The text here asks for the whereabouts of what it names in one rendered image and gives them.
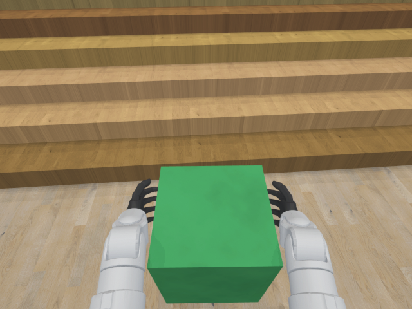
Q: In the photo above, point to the robot left forearm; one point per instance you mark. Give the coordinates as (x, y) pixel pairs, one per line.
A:
(121, 280)

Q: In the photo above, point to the carton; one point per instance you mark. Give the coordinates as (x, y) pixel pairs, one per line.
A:
(213, 238)

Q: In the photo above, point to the left robot hand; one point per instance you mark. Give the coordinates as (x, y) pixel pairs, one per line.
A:
(138, 201)

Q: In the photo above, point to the robot right forearm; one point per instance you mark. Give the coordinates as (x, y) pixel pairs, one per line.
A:
(308, 264)

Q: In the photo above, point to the right robot hand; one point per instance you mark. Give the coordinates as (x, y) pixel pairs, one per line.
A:
(285, 202)

